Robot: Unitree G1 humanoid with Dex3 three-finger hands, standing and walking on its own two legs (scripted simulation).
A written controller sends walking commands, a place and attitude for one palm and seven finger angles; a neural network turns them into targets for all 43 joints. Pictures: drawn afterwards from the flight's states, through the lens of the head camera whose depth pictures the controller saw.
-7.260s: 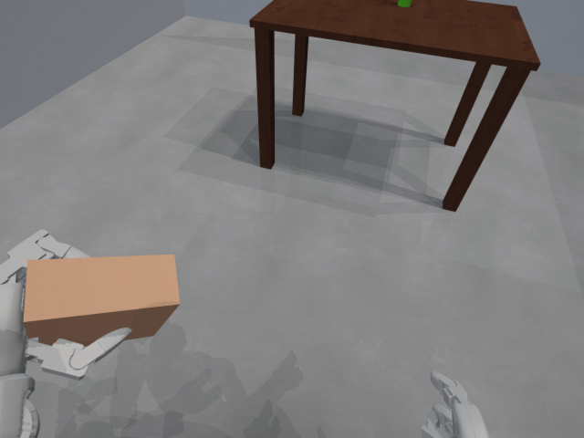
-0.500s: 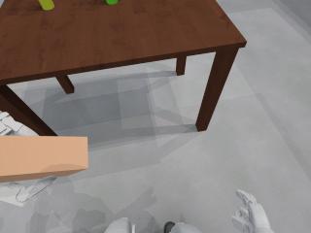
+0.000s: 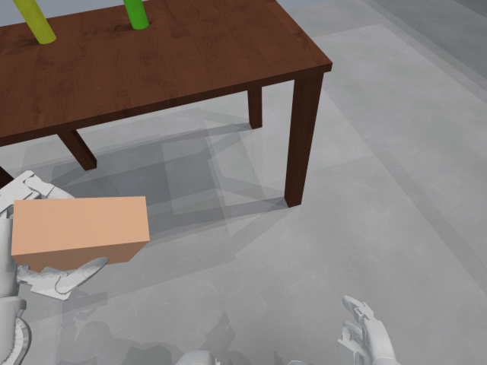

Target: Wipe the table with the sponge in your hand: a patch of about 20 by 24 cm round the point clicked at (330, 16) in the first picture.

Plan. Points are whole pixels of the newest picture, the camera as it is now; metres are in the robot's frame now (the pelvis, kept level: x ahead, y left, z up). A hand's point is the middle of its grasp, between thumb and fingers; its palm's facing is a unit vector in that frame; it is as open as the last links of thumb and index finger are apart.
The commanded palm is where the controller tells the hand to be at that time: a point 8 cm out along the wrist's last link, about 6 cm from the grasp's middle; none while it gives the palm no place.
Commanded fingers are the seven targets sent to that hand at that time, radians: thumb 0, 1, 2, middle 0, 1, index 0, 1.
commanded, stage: take the last steps up to it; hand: left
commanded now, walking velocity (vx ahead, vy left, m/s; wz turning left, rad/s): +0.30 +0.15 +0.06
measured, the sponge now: (102, 235) +0.24 +0.19 +0.15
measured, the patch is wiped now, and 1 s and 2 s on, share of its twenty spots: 0.00 0.00 0.00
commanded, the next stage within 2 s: come to a stop and stand still in 2.00 s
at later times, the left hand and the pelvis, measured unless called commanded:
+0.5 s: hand (18, 269) +0.19 +0.25 +0.18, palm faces +0.38 -0.81 -0.44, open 9.8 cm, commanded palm +0.13 +0.30 +0.19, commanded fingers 0.00 0.10 1.30 -1.20 -1.60 -1.20 -1.60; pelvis -0.02 +0.02 +0.01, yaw +2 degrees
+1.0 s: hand (16, 212) +0.26 +0.30 +0.17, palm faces +0.36 -0.78 -0.52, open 9.8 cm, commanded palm +0.21 +0.34 +0.19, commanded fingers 0.00 0.10 1.30 -1.20 -1.60 -1.20 -1.60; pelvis +0.05 +0.06 +0.01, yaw +2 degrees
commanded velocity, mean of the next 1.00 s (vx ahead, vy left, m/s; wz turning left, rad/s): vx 0.30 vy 0.15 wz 0.02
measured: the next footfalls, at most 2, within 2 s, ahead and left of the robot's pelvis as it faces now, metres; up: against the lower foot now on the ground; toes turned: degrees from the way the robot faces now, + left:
left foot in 0.48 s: -0.01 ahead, +0.16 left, +0.00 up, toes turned +7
left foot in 1.04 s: +0.16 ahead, +0.21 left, +0.00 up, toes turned +11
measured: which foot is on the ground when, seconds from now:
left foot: up 0.00-0.46, down 0.48-0.70, up 0.72-1.00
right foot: down 0.00-1.00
